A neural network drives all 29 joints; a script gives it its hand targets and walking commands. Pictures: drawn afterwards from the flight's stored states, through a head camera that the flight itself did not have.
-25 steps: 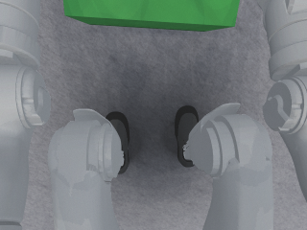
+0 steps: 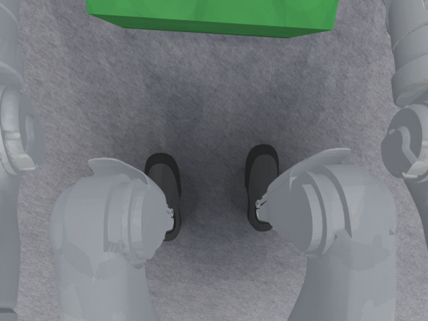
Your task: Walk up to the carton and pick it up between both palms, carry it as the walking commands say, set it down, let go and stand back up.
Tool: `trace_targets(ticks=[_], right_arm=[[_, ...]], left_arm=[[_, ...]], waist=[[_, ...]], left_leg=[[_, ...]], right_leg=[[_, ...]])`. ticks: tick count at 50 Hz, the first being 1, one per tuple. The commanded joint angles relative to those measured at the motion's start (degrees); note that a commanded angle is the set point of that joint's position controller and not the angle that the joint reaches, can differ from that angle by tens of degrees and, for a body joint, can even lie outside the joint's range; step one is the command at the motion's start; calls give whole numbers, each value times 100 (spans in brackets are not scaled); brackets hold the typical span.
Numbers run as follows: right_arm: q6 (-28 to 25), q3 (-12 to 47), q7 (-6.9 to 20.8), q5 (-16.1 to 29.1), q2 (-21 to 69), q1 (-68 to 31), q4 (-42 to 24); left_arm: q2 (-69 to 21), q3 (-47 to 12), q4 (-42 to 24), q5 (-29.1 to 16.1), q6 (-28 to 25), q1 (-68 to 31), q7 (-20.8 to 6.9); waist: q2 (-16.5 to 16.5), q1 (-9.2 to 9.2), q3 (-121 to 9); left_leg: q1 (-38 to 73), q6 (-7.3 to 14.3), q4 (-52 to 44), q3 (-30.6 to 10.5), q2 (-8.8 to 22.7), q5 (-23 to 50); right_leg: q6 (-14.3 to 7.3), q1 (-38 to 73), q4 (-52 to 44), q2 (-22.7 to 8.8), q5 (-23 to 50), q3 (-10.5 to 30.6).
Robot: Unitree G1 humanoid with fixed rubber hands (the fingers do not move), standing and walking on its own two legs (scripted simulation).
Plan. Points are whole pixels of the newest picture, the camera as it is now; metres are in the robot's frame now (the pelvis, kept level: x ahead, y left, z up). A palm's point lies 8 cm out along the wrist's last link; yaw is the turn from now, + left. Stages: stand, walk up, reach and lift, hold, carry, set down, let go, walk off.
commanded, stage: set down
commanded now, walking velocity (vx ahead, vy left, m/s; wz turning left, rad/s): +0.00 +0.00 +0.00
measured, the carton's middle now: out of the picture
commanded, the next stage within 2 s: let go in 1.48 s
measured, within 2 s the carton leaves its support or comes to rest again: neither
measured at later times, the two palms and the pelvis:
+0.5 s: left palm out of the picture +0.60 +0.24 -0.04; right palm out of the picture +0.58 -0.21 -0.04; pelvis -0.01 +0.00 +0.08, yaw +0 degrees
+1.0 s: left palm out of the picture +0.60 +0.24 +0.11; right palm out of the picture +0.58 -0.22 +0.11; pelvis -0.01 +0.00 +0.22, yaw +1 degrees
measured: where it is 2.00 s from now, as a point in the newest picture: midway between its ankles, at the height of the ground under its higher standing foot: (213, 205)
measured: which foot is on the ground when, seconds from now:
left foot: down 0.00-1.00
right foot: down 0.00-1.00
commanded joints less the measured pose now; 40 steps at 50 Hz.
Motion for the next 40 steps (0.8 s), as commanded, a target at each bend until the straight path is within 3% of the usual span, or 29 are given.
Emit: trace_targets(ticks=[1, 3, 4, 6, 8, 11, 12, 14, 15, 16, 17, 19, 20, 21, 22, 24, 25, 26, 27, 28, 30, 31, 32, 33, 34, 35, 38, 39, 40], right_arm=[[-149, -89, -30, 60, -1259, -1876, -1200], [-52, -40, -95, 98, -1245, -1961, -1431], [31, -72, -104, 51, -1301, -1868, -1284], [106, -26, -136, 147, -1260, -1866, -1846], [215, -165, -173, 39, -1487, -1750, -1751], [363, -26, -193, 10, -1357, -1991, -2414], [433, -162, -229, -18, -1472, -2001, -2538], [588, 22, -199, 57, -1175, -1802, -1997], [630, 14, -208, -7, -1230, -1873, -2189], [663, -163, -216, -117, -1349, -1857, -2044], [705, -108, -218, -79, -1120, -1676, -2329], [744, -18, -203, -58, -1057, -1744, -2183], [768, -118, -199, -81, -1107, -1930, -2629], [821, -46, -198, -58, -1138, -1967, -2413], [865, -145, -209, -59, -1078, -1956, -2557], [966, -85, -205, -87, -1043, -2027, -2597], [988, -258, -231, -156, -1262, -2044, -2648], [1015, -188, -229, -131, -1278, -2115, -2945], [1090, -269, -243, -195, -1298, -2006, -2627], [1123, -189, -219, -152, -1160, -2089, -2737], [1211, -277, -202, -38, -1189, -2066, -3307], [1240, -319, -200, -175, -1304, -2117, -3203], [1294, -260, -185, -205, -1308, -2009, -2941], [1365, -261, -193, -120, -1229, -2086, -3398], [1382, -279, -190, -152, -1187, -1895, -3030], [1400, -386, -170, -164, -1313, -1995, -3336], [1475, -449, -127, -260, -1290, -1866, -3100], [1473, -545, -155, -288, -1391, -1776, -3465], [1488, -552, -129, -244, -1466, -1810, -3429]], left_arm=[[1119, 199, -1274, 49, -174, -2206, 25], [1151, 232, -1374, 39, -67, -2142, 20], [1187, 242, -1290, 44, 20, -2188, 18], [1404, 349, -1809, 92, 83, -2149, 26], [1301, 255, -1698, 78, 196, -2012, 26], [1373, 451, -2088, 38, 306, -2070, -4], [1514, 469, -2238, 75, 351, -2071, 16], [1422, 542, -1674, 177, 413, -1869, -69], [1427, 504, -1953, 167, 446, -1999, -110], [1419, 460, -1669, 190, 499, -1882, -136], [1397, 526, -2079, 197, 512, -1825, -173], [1327, 478, -1725, 190, 554, -1799, -218], [1388, 514, -2130, 185, 554, -2006, -216], [1520, 642, -1786, 240, 616, -1921, -213], [1548, 607, -2093, 246, 658, -2005, -224], [1608, 693, -2233, 272, 694, -2099, -239], [1667, 672, -2230, 315, 740, -2178, -245], [1712, 779, -2416, 272, 783, -2200, -237], [1729, 796, -2107, 352, 827, -2073, -261], [1623, 760, -1959, 341, 868, -1981, -307], [1803, 811, -2806, 416, 925, -2240, -281], [1724, 758, -2497, 366, 1020, -2091, -251], [1688, 837, -2221, 362, 1062, -2031, -267], [1801, 938, -2788, 375, 1077, -2182, -288], [1726, 951, -2551, 478, 1105, -2040, -266], [1780, 951, -2744, 394, 1151, -2002, -300], [1673, 910, -2664, 367, 1222, -1910, -348], [1728, 927, -3170, 421, 1237, -2100, -322], [1717, 920, -2967, 424, 1296, -2000, -305]], waist=[[696, -161, -7954], [712, -79, -8277], [679, -166, -8474], [682, -55, -9319], [857, -195, -9353], [420, -125, -9842], [585, -135, -9993], [607, -11, -8987], [568, -3, -9335], [595, -189, -9262], [664, -156, -9616], [518, -140, -9572], [515, -164, -9907], [444, -15, -9723], [492, -131, -9969], [449, -30, -10172], [648, -146, -10433], [425, -152, -10715], [614, -111, -10349], [503, -58, -10484], [782, -50, -11577], [642, -180, -11368], [539, -149, -11057], [544, -67, -11569], [634, -49, -11321], [521, -195, -11533], [549, -251, -11334], [773, -349, -12097], [851, -370, -11990]], left_leg=[[4755, -112, -816, -597, -80, 3264], [4873, -87, -908, -525, -139, 3111], [5134, -112, -985, -573, -141, 3229], [5356, -98, -1025, -478, -157, 3304], [5593, -133, -1161, -419, -204, 3190], [5510, -43, -1340, -368, -281, 2989], [5653, -45, -1370, -322, -302, 3122], [4949, -11, -1639, -209, -260, 2379], [5079, -24, -1708, -201, -319, 2500], [5230, -14, -1772, -296, -287, 2494], [5351, -25, -1906, -227, -309, 2596], [5173, -2, -2044, -172, -343, 2451], [5412, 1, -2122, -202, -360, 2708], [5261, 2, -2167, -173, -347, 2558], [5394, 19, -2354, -198, -347, 2533], [5496, 4, -2521, -175, -396, 2607], [5694, -21, -2584, -164, -408, 2647], [5815, -5, -2673, -156, -430, 2681], [5651, -22, -2788, -148, -404, 2472], [5763, -6, -2902, -154, -434, 2559], [6742, -41, -3026, -137, -477, 3137], [6718, -45, -3183, -251, -470, 3017], [6487, -57, -3241, -192, -478, 2847], [6677, -30, -3341, -143, -529, 3012], [6524, -60, -3486, -137, -535, 2936], [6759, -32, -3595, -188, -512, 2981], [6947, -86, -3892, -230, -545, 2938], [7528, -131, -3975, -227, -542, 3309], [7660, -134, -4074, -279, -538, 3291]], right_leg=[[101, 3116, -730, 170, 2529, 173], [66, 3313, -845, 192, 2453, 140], [66, 3380, -857, 195, 2420, 93], [55, 3917, -942, 230, 2700, 91], [51, 3800, -1051, 265, 2459, -18], [30, 4335, -1282, 328, 2571, -24], [5, 4336, -1313, 360, 2648, -56], [-10, 4029, -1541, 320, 2092, 17], [-2, 4323, -1628, 359, 2246, 41], [13, 4161, -1654, 368, 2197, -44], [-5, 4464, -1876, 384, 2325, 8], [9, 4636, -2017, 380, 2371, 23], [-1, 4760, -2064, 422, 2589, 6], [0, 4722, -2152, 379, 2447, 42], [13, 4902, -2231, 398, 2421, 6], [8, 5015, -2409, 423, 2468, 23], [-15, 5089, -2485, 443, 2497, 4], [-1, 5430, -2591, 451, 2620, 3], [-46, 5194, -2698, 428, 2373, 37], [16, 5309, -2813, 435, 2463, 57], [1, 5580, -2975, 515, 2780, -17], [-7, 5441, -3061, 530, 2591, -134], [-2, 5361, -3180, 493, 2458, -48], [2, 5825, -3304, 514, 2766, 28], [-38, 5778, -3374, 517, 2735, 10], [2, 5817, -3495, 522, 2705, -33], [-4, 5750, -3836, 533, 2573, -55], [5, 6108, -3936, 565, 2963, -55], [-4, 5972, -4024, 571, 2842, -132]])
